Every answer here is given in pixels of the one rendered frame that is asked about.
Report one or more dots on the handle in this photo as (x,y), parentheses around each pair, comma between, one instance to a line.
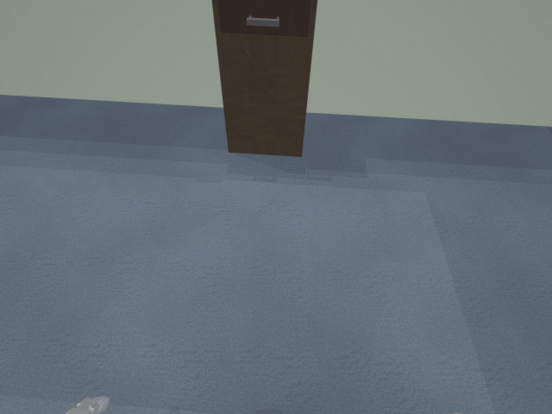
(263,22)

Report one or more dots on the left robot hand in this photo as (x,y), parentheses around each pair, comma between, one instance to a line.
(90,406)

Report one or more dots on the drawer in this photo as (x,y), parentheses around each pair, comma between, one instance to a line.
(294,16)

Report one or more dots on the cabinet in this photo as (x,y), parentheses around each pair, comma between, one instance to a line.
(265,83)

